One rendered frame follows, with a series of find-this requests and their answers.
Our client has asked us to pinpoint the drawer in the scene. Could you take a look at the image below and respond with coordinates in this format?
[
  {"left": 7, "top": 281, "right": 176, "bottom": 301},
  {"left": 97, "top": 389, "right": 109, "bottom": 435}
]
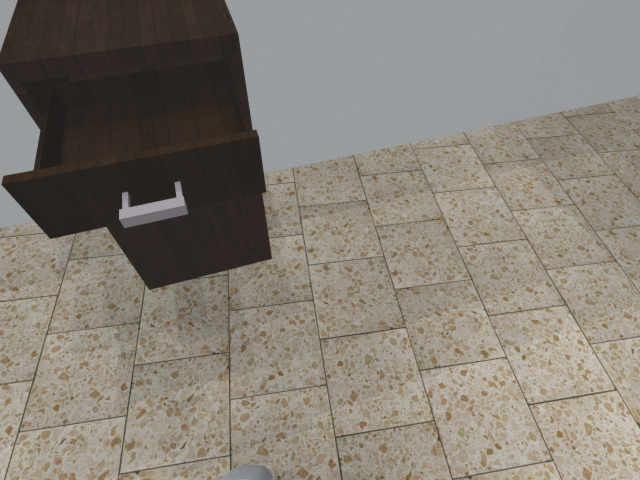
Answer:
[{"left": 1, "top": 59, "right": 266, "bottom": 239}]

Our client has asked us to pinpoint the handle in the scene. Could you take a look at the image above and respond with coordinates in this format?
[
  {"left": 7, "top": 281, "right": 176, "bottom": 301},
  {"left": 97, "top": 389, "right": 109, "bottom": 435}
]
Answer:
[{"left": 119, "top": 181, "right": 188, "bottom": 228}]

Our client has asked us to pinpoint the cabinet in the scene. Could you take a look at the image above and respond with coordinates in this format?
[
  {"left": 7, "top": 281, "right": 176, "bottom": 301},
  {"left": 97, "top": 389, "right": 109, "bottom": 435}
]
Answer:
[{"left": 0, "top": 0, "right": 272, "bottom": 290}]

